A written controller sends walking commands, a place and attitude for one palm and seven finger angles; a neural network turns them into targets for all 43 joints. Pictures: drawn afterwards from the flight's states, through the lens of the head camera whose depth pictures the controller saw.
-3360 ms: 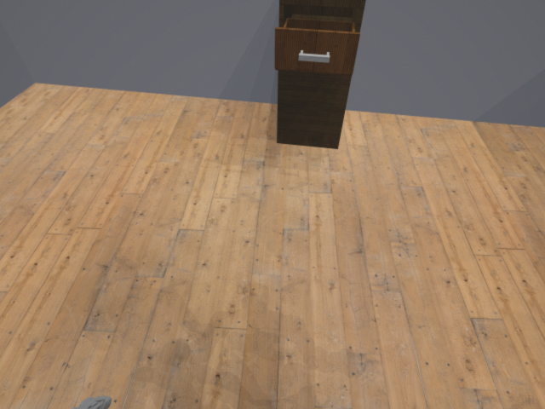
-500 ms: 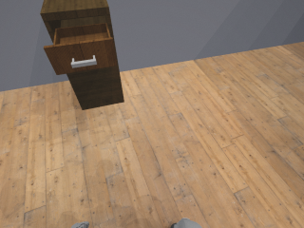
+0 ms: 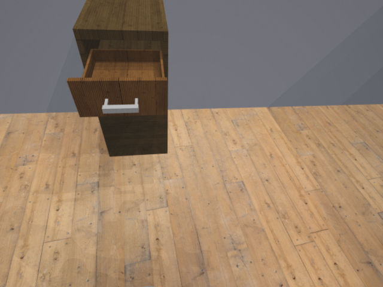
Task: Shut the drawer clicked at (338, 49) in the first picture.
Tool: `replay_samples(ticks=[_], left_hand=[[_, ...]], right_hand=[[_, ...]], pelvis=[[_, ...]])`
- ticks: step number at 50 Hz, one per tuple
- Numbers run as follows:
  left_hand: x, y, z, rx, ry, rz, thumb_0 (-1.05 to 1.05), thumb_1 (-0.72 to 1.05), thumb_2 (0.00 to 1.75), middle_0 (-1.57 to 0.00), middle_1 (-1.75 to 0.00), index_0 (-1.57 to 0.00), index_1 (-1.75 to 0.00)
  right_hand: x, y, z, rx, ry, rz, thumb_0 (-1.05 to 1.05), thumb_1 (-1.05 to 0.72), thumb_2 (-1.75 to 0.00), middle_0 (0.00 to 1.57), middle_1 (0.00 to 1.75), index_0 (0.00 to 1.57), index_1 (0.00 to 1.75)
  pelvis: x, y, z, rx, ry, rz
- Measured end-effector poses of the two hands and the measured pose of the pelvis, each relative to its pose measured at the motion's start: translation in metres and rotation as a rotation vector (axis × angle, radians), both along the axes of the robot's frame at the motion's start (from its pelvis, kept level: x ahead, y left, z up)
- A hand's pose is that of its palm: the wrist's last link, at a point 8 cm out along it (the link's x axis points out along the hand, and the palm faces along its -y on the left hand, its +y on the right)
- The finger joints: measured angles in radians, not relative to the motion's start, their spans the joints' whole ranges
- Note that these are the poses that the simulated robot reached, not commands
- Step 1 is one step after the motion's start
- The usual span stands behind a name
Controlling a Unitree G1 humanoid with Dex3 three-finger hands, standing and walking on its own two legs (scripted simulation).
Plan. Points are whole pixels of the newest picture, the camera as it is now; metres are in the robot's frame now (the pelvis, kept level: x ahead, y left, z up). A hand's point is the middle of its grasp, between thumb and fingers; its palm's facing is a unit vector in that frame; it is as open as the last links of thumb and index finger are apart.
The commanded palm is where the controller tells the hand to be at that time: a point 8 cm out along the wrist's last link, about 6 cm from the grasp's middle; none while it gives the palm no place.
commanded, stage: walk to a spot facing it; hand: left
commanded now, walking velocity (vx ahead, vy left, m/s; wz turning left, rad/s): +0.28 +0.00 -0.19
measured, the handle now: (121, 105) +0.68 +0.32 -0.07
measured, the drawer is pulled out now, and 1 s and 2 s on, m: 0.30 0.30 0.30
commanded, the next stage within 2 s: turn to face it in 0.08 s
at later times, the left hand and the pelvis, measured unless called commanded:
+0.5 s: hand (136, 244) +0.25 +0.16 -0.16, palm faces +0.03 -0.97 -0.23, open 7.3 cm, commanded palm none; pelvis +0.15 -0.02 +0.00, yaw +3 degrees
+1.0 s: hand (106, 284) +0.15 +0.21 -0.16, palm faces +0.26 -0.94 -0.22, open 7.4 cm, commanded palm none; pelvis +0.17 +0.00 +0.02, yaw +12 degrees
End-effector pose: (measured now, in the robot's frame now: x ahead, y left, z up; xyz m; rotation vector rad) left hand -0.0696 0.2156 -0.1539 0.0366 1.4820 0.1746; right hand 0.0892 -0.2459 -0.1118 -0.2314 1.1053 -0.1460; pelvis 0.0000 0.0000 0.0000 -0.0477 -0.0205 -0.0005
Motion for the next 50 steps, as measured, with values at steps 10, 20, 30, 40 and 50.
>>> replay_samples(ticks=[10, 20, 30, 40, 50], left_hand=[[0.122, 0.027, 0.012, 0.012, -0.057, -0.063, 0.01, 0.91, 0.90, -0.19, -0.30, -0.20, -0.30], [0.271, 0.012, 0.027, 0.094, -0.259, -0.142, 0.01, 0.93, 0.90, -0.19, -0.30, -0.20, -0.30], [0.303, -0.014, 0.032, 0.112, -0.344, -0.044, 0.00, 0.92, 0.90, -0.20, -0.30, -0.20, -0.30], [0.255, 0.026, 0.005, 0.087, -0.249, 0.087, 0.00, 0.91, 0.90, -0.20, -0.30, -0.20, -0.30], [0.203, 0.036, 0.024, 0.113, -0.108, 0.149, 0.00, 0.91, 0.90, -0.19, -0.30, -0.20, -0.30]], right_hand=[[0.022, 0.030, 0.002, 0.007, 0.061, -0.107, 0.00, -0.95, -0.90, 0.20, 0.30, 0.20, 0.30], [-0.015, 0.035, -0.024, 0.119, 0.346, -0.185, 0.00, -0.92, -0.90, 0.20, 0.30, 0.20, 0.30], [0.048, 0.009, -0.035, 0.119, 0.364, -0.099, 0.01, -0.91, -0.90, 0.20, 0.30, 0.19, 0.30], [0.155, 0.014, -0.014, -0.006, 0.125, 0.068, 0.01, -0.91, -0.90, 0.20, 0.30, 0.19, 0.30], [0.191, 0.034, 0.000, 0.007, 0.096, 0.162, 0.01, -0.91, -0.90, 0.20, 0.30, 0.20, 0.30]], pelvis=[[0.071, 0.018, 0.014, 0.041, -0.017, -0.047], [0.131, -0.007, 0.009, 0.063, -0.021, -0.008], [0.156, -0.023, 0.005, 0.048, -0.007, 0.098], [0.160, 0.001, -0.003, 0.022, 0.003, 0.166], [0.168, 0.004, 0.015, 0.026, 0.018, 0.206]])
